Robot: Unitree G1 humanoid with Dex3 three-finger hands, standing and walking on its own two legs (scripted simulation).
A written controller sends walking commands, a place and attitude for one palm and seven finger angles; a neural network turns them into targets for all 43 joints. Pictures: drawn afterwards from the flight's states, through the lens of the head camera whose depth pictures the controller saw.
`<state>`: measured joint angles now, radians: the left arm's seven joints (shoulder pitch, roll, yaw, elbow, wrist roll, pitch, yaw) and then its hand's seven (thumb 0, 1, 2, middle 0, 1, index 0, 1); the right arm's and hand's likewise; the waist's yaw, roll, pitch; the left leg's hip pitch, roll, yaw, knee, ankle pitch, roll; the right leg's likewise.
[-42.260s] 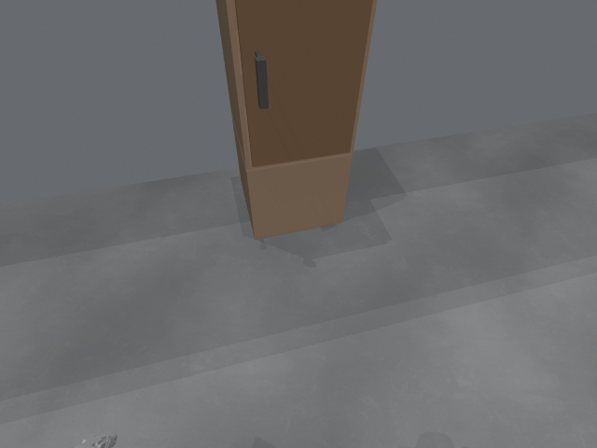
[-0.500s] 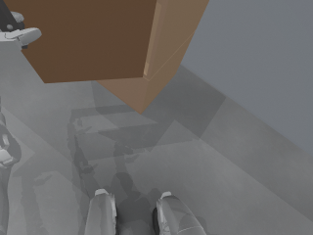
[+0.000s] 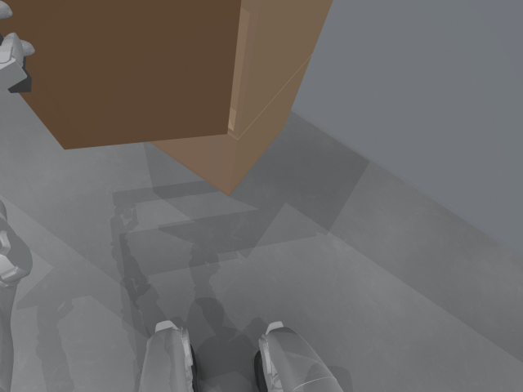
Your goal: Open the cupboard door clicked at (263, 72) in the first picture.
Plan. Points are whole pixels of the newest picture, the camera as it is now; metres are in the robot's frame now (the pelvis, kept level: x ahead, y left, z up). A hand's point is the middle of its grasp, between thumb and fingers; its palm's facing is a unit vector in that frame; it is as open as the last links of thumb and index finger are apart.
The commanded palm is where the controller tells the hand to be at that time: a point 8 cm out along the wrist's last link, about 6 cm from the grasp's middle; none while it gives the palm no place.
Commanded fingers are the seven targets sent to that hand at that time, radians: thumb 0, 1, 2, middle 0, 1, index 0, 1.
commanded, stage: pull the door open along its arc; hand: left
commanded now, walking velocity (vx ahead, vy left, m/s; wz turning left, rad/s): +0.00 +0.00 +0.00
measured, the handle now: out of the picture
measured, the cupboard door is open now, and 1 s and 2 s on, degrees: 46 86 96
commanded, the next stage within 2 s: open thumb and fingers to let go in 1.10 s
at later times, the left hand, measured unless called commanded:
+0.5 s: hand (26, 112) +0.48 +0.23 +0.09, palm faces +0.13 -0.99 +0.01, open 6.2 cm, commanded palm +0.41 +0.27 +0.08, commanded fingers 0.00 0.90 0.90 -0.40 -1.35 -0.40 -1.35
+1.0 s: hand (129, 192) +0.37 +0.12 +0.09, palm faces +0.49 -0.87 +0.02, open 6.4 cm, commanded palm +0.30 +0.14 +0.08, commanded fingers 0.00 0.90 0.90 -0.40 -1.35 -0.40 -1.35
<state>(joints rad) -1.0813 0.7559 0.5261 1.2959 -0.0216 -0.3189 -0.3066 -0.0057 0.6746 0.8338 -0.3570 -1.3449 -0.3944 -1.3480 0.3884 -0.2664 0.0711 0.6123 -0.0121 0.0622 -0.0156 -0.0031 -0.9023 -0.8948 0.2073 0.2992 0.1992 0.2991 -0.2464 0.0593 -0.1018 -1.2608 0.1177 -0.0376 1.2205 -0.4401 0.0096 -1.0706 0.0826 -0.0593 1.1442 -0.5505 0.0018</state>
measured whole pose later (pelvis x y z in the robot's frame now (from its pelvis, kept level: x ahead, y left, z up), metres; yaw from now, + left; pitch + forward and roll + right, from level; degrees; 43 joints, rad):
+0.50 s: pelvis +0.03 +0.00 +0.03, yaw +1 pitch +23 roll -4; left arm -0.56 0.42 0.41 0.79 -0.19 -0.32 -0.22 -0.01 0.67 0.70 -0.33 -1.35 -0.34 -1.35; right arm 0.38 -0.25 0.00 0.58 0.01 0.09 0.02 0.00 -0.90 -0.89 0.21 0.30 0.20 0.30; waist -0.14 0.04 -0.16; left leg -1.03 0.10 0.01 1.07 -0.44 0.01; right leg -0.86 0.06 -0.02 1.02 -0.55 0.00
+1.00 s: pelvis +0.03 -0.03 +0.04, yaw +5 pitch +15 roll -1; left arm -0.11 -0.05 0.00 0.35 0.02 -0.33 0.50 0.00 0.67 0.71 -0.29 -1.32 -0.31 -1.31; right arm 0.24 -0.17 -0.02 0.57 -0.07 0.08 0.05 0.00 -0.90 -0.90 0.20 0.30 0.20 0.30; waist -0.03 0.03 -0.18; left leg -0.86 0.06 -0.01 1.02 -0.43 -0.03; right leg -0.70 0.03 -0.05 1.03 -0.59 -0.04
